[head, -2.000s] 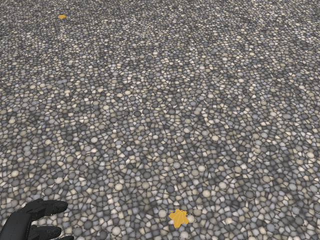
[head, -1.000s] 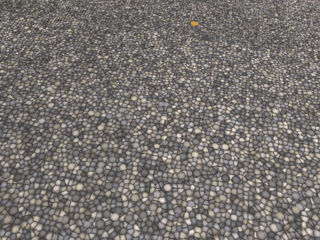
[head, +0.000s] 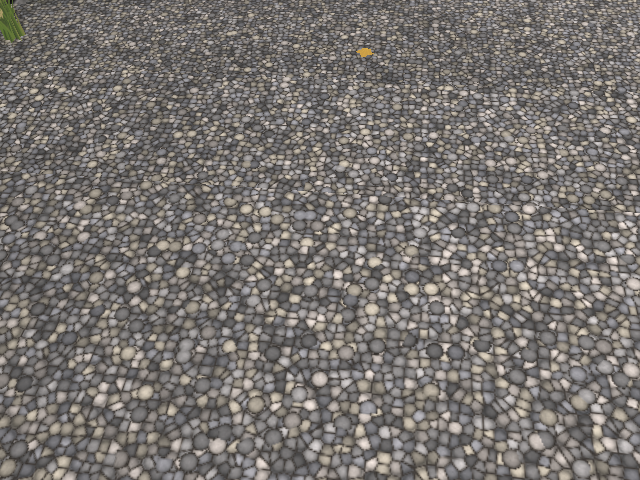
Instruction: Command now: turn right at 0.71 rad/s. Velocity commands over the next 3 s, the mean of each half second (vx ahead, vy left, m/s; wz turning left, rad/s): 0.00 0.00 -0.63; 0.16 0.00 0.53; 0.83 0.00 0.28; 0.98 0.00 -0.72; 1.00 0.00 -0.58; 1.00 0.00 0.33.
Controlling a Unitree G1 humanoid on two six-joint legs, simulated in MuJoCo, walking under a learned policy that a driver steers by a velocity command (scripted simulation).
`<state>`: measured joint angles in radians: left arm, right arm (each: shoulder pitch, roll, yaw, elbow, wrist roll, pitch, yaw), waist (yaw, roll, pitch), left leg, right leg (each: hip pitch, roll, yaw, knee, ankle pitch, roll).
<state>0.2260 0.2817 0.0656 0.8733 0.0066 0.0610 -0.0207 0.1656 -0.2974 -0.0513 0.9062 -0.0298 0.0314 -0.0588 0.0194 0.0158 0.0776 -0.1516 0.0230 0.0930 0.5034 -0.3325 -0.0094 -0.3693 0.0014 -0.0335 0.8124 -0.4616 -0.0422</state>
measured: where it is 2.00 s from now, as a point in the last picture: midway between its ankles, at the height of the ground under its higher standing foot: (293, 344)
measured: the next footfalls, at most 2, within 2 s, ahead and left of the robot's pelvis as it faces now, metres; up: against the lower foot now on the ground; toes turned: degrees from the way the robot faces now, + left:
right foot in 0.06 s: +0.05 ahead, -0.10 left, +0.00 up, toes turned -4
left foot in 0.68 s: +0.11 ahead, +0.06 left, +0.00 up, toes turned -18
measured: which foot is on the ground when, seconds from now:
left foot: down 0.00-0.06, up 0.08-0.66, down 0.68-1.00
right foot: up 0.00-0.04, down 0.06-0.70, up 0.72-1.00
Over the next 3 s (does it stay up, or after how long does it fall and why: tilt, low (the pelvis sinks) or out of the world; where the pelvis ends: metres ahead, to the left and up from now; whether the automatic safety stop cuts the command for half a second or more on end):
stays up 1.73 -0.16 -0.17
